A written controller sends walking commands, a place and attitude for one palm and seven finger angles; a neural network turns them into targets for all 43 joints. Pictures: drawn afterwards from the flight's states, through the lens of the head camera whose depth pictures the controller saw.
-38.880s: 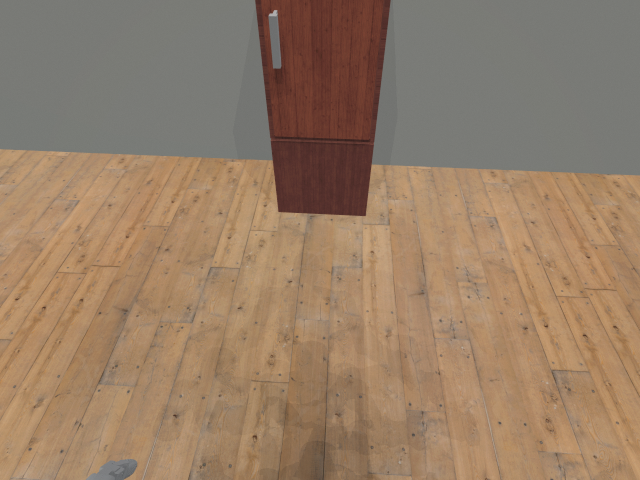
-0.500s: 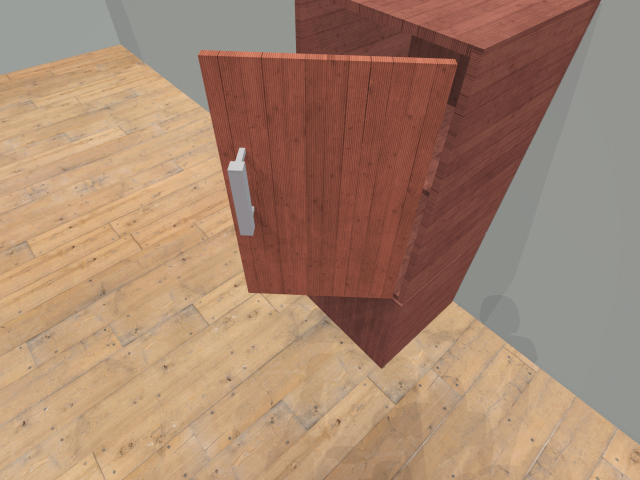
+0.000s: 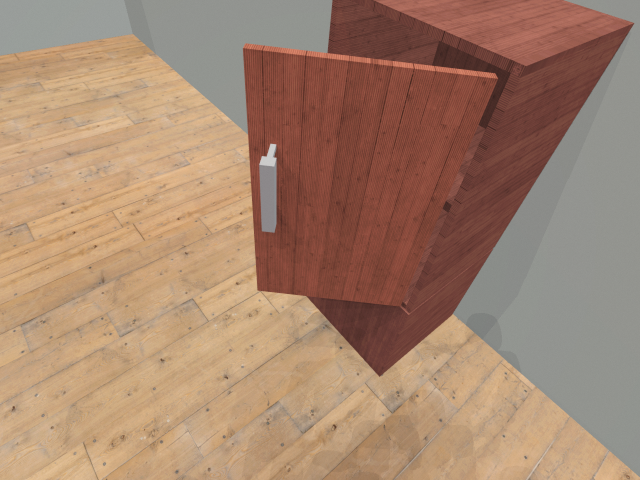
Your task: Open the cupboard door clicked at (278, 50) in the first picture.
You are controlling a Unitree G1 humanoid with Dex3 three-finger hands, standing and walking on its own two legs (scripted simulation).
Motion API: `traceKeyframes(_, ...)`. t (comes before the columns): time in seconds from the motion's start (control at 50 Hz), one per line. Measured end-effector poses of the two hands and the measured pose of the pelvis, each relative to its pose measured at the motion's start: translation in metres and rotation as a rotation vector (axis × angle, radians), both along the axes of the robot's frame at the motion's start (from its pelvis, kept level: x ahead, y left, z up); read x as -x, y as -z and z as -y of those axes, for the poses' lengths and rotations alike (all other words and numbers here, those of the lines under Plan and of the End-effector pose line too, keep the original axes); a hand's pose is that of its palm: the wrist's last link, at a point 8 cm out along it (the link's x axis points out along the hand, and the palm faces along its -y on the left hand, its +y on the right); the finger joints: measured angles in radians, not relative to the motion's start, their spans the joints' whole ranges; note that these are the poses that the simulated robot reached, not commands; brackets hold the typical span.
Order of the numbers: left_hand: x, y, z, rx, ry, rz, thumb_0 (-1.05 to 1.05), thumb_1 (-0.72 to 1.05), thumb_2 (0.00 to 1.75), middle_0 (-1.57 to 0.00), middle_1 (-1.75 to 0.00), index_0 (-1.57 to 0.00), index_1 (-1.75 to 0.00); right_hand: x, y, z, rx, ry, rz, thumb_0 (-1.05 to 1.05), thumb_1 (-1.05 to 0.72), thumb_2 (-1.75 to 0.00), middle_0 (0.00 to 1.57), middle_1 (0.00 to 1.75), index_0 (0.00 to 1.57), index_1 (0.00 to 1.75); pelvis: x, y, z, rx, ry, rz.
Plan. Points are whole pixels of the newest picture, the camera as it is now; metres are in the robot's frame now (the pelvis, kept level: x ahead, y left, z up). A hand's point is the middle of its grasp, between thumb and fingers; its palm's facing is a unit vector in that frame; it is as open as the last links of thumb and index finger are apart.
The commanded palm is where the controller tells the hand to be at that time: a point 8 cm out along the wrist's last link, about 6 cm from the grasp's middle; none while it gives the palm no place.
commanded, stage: shuffle to correct the standing spot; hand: left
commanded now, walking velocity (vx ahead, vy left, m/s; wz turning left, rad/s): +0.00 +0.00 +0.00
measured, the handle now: (270, 189) +0.58 +0.13 +0.02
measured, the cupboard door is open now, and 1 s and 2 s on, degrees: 46 46 46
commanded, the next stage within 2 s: come to a stop and stand still in 0.40 s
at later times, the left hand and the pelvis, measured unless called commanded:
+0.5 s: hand out of the picture -0.04 +0.15 -0.18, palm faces +0.04 -0.99 -0.16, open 7.4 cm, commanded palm none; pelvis -0.01 -0.03 +0.00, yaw -2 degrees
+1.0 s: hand out of the picture -0.02 +0.14 -0.18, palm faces +0.03 -0.99 -0.10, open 7.4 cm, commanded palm none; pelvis +0.00 -0.01 +0.01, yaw -1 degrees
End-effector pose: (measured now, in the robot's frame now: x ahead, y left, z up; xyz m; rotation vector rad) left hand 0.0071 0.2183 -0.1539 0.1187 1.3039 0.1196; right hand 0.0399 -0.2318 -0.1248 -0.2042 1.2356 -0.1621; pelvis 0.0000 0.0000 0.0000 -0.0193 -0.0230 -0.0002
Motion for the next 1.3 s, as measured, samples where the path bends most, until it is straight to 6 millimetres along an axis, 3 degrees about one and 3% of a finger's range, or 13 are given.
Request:
traceKeyframes(0.12,0.007,-0.002,-0.013,-0.014,-0.002,-0.016,0.0,0.91,0.9,-0.2,-0.3,-0.19,-0.3,-0.005,-0.003,-0.003,0.005,-0.009,0.009,0.01,-0.91,-0.9,0.2,0.3,0.2,0.3,0.001,-0.002,-0.005,0.002,0.001,-0.002)
traceKeyframes(0.24,0.022,-0.001,-0.016,-0.014,0.006,-0.076,0.0,0.91,0.9,-0.2,-0.3,-0.19,-0.3,0.004,-0.001,-0.005,0.003,0.018,-0.007,0.01,-0.91,-0.9,0.2,0.3,0.2,0.3,0.003,-0.001,-0.005,-0.008,0.016,-0.012)
traceKeyframes(0.42,0.046,-0.005,0.008,-0.005,0.006,-0.143,0.0,0.91,0.9,-0.2,-0.3,-0.19,-0.3,0.037,0.008,0.023,0.007,0.082,-0.066,0.01,-0.9,-0.9,0.2,0.3,0.2,0.3,0.011,0.001,0.015,-0.005,0.047,-0.016)
traceKeyframes(0.52,0.055,-0.005,0.027,0.008,-0.045,-0.136,0.0,0.91,0.9,-0.2,-0.3,-0.19,-0.3,0.047,0.003,0.035,0.017,0.077,-0.121,0.01,-0.91,-0.9,0.2,0.3,0.2,0.3,0.007,-0.002,0.028,0.001,0.023,-0.024)
traceKeyframes(0.68,0.047,0.012,0.05,0.085,-0.045,-0.135,0.0,0.91,0.9,-0.2,-0.3,-0.19,-0.3,0.029,0.003,0.022,0.029,0.057,-0.083,0.01,-0.92,-0.9,0.19,0.3,0.2,0.3,-0.002,0.003,0.026,0.026,0.015,-0.012)
traceKeyframes(0.78,0.031,0.009,0.056,0.111,-0.037,-0.106,0.0,0.91,0.9,-0.2,-0.3,-0.19,-0.3,0.025,-0.004,0.015,0.031,0.05,-0.08,0.02,-0.96,-0.9,0.2,0.3,0.2,0.3,-0.006,-0.003,0.02,0.009,0.023,0.0)
traceKeyframes(0.88,0.024,0.004,0.048,0.098,-0.022,-0.093,0.01,0.91,0.9,-0.2,-0.3,-0.2,-0.3,0.026,-0.004,0.008,0.021,0.045,-0.083,0.02,-0.96,-0.9,0.2,0.3,0.2,0.3,-0.005,-0.007,0.013,0.003,0.018,0.0)
traceKeyframes(1.12,0.042,-0.006,0.013,0.024,-0.023,-0.139,0.0,0.91,0.9,-0.2,-0.3,-0.19,-0.3,0.054,0.004,-0.015,-0.032,0.059,-0.148,0.02,-0.93,-0.9,0.2,0.3,0.2,0.3,0.0,-0.008,0.0,-0.004,0.018,0.001)
traceKeyframes(1.3,0.053,-0.007,0.008,0.022,-0.021,-0.163,0.0,0.91,0.9,-0.2,-0.3,-0.19,-0.3,0.072,0.008,-0.033,-0.067,0.08,-0.178,0.01,-0.91,-0.9,0.2,0.3,0.2,0.3,0.004,-0.008,-0.006,-0.011,0.024,-0.001)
